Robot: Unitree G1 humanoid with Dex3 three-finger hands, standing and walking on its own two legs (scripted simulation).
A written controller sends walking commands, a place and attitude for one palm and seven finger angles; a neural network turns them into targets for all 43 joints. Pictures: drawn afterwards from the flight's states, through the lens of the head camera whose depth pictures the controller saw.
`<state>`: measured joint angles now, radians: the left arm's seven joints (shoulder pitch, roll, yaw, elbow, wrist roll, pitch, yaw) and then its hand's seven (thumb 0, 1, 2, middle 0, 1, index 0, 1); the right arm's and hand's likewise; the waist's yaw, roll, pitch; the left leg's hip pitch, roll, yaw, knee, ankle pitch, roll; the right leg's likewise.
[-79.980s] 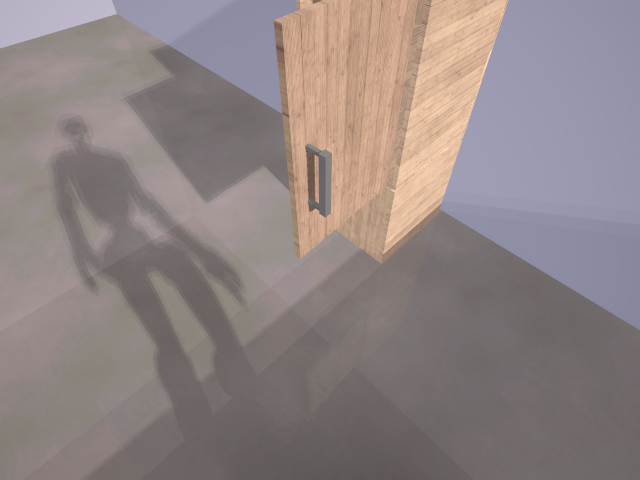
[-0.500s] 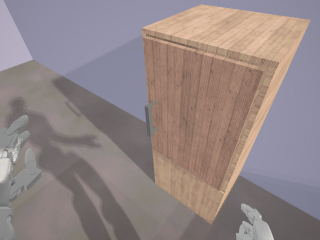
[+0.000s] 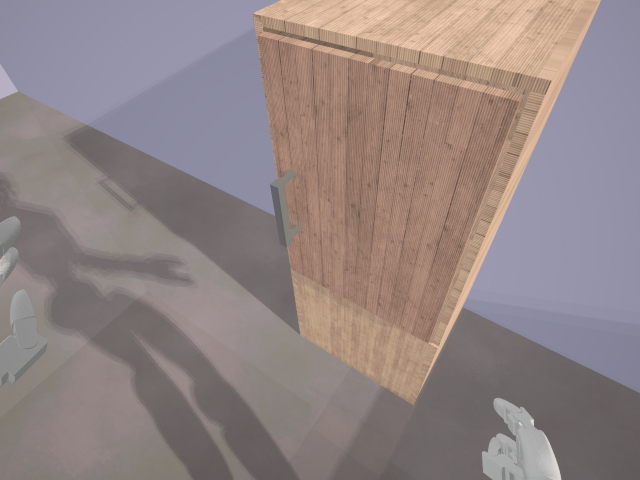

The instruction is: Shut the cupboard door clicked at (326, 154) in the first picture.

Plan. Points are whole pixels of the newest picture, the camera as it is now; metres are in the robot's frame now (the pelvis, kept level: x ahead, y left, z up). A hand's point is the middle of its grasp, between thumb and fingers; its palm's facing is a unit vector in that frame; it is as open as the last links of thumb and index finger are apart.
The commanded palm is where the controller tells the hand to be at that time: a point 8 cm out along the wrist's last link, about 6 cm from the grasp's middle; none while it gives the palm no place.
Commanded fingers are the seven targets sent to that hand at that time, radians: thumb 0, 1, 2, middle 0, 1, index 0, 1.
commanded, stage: step back with the hand held close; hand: left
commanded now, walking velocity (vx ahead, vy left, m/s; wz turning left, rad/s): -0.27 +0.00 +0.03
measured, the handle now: (287, 210) +0.64 +0.11 -0.08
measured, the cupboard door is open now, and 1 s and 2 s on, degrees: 0 0 0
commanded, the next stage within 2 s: stop stepping back and stand still in 0.88 s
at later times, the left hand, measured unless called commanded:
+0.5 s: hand out of the picture +0.08 +0.29 +0.17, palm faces +0.52 -0.70 -0.48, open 7.4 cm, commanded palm +0.01 +0.32 +0.18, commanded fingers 0.00 0.90 0.90 -0.20 -0.30 -0.20 -0.30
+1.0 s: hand out of the picture -0.07 +0.30 +0.17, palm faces +0.58 -0.69 -0.44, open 7.4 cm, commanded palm -0.11 +0.32 +0.18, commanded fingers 0.00 0.90 0.90 -0.20 -0.30 -0.20 -0.30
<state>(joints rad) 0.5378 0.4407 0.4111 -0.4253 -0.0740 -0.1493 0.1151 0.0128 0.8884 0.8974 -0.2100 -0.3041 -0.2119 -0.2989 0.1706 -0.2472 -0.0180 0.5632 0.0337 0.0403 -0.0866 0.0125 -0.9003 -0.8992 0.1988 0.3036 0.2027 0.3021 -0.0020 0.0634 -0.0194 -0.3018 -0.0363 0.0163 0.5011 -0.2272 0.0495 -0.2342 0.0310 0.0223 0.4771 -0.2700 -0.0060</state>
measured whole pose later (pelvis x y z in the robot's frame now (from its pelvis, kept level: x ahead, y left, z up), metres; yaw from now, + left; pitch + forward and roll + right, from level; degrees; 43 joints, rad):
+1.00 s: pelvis -0.22 +0.01 -0.02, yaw +6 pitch +1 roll -2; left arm 0.54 0.42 0.46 -0.54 -0.04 -0.28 0.15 0.01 0.89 0.90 -0.21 -0.30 -0.21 -0.30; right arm 0.14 -0.19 -0.01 0.67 0.00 -0.10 -0.04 0.01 -0.90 -0.90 0.20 0.30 0.20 0.30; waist 0.08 0.00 -0.02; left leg -0.66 0.08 0.17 0.73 -0.31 -0.03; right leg -0.18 0.04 0.00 0.63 -0.48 -0.01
